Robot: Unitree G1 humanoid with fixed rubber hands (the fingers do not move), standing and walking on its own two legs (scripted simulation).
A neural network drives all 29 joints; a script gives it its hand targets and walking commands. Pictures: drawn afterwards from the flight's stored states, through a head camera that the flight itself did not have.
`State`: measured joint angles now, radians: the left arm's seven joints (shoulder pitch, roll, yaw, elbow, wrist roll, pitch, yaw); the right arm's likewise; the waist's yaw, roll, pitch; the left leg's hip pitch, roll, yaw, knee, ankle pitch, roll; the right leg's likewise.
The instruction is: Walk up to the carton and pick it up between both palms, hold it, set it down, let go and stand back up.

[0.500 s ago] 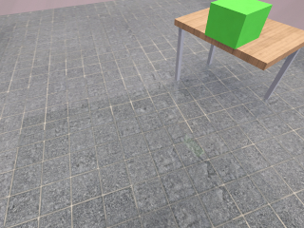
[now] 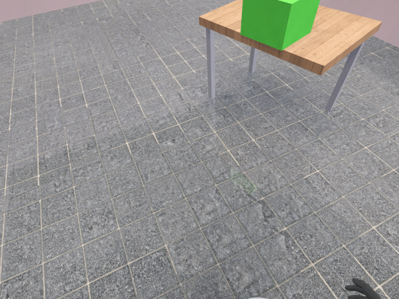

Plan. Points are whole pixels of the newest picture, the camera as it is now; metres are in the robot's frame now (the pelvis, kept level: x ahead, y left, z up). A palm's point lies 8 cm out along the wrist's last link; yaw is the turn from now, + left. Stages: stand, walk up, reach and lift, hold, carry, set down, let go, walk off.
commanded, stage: walk up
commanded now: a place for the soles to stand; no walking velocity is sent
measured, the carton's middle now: (278, 12) +1.39 -0.39 -0.05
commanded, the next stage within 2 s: none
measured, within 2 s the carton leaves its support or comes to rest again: neither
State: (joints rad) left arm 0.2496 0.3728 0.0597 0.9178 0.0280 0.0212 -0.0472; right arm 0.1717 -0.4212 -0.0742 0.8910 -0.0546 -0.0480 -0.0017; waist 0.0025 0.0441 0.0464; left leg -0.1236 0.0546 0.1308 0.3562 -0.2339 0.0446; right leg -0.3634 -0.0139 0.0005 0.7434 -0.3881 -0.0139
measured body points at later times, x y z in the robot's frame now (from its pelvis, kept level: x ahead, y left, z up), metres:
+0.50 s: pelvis +0.20 -0.12 -0.01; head +0.19 -0.17 +0.44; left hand +0.33 +0.19 -0.07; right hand +0.25 -0.46 -0.10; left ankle +0.31 +0.01 -0.66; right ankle +0.17 -0.22 -0.75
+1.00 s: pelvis +0.50 -0.11 -0.01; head +0.52 -0.12 +0.44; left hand +0.78 +0.09 -0.08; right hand +0.41 -0.44 -0.07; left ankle +0.55 -0.04 -0.75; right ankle +0.42 -0.23 -0.66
